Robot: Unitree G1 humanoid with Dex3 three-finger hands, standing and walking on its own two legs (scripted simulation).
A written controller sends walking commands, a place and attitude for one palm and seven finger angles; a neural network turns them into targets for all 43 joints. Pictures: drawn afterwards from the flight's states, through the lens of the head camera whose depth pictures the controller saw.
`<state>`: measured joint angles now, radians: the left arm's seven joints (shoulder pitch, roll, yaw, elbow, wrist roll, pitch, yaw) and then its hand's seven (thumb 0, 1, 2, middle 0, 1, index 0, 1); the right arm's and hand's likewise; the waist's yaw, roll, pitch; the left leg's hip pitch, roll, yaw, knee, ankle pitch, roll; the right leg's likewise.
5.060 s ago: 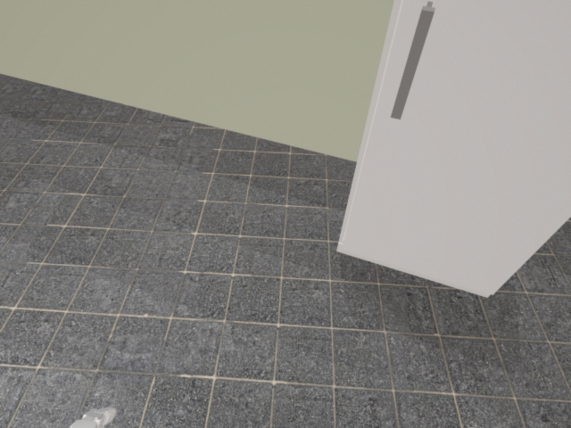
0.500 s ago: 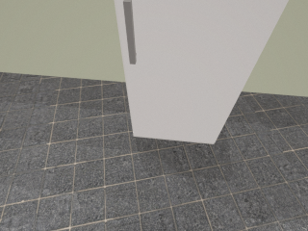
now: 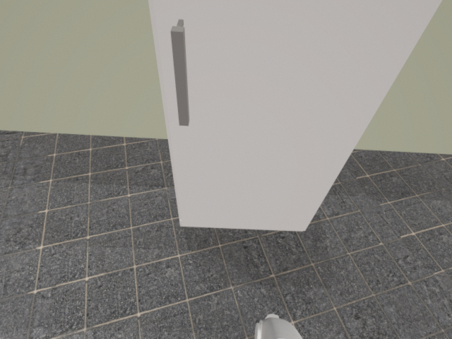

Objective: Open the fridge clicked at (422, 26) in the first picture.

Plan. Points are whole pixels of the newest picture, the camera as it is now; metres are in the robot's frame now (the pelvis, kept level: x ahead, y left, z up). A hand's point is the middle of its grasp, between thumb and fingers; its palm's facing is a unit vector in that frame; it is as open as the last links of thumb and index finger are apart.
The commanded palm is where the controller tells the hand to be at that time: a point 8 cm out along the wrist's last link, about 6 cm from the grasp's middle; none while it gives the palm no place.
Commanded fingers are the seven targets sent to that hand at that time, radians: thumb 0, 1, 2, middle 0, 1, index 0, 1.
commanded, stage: take the last steps up to it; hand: left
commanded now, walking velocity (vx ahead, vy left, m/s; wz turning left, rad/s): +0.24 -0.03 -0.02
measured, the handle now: (182, 77) +0.65 +0.13 +0.11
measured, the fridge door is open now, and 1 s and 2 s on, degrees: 0 0 0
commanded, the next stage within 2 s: come to a stop and stand still in 0.18 s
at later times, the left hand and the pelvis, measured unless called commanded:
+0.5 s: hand (142, 332) +0.17 +0.17 -0.19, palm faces +0.07 -0.98 -0.18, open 7.3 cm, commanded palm none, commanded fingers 0.00 0.90 0.90 -0.20 -0.30 -0.20 -0.30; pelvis +0.15 +0.00 -0.01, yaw +0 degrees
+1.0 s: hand out of the picture +0.10 +0.13 -0.16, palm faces +0.04 -0.97 -0.24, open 7.4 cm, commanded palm none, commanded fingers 0.00 0.90 0.90 -0.20 -0.30 -0.20 -0.30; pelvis +0.10 -0.05 +0.01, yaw -2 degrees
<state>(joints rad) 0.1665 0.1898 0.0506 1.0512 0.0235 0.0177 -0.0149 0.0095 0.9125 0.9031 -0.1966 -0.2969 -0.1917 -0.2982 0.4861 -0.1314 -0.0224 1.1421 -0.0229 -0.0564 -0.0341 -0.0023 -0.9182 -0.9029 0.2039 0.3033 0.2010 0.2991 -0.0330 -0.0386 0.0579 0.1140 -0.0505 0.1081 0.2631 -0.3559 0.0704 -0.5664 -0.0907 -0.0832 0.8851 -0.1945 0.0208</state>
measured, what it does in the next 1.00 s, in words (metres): walks ahead: right foot, then left foot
